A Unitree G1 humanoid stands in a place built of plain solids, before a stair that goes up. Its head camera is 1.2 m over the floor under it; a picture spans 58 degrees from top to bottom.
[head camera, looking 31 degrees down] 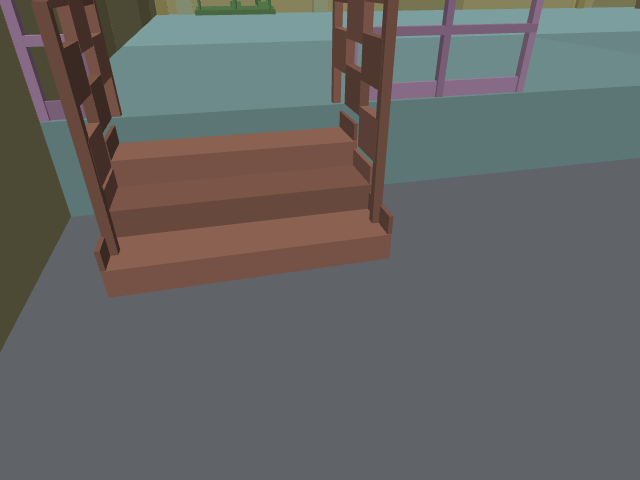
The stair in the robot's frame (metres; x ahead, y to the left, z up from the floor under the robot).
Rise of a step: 0.14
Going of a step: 0.29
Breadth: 1.32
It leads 14 degrees to the left of straight ahead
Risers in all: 4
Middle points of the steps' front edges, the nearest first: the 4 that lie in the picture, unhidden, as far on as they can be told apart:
1.66 0.29 0.14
1.94 0.36 0.28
2.22 0.43 0.42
2.50 0.50 0.56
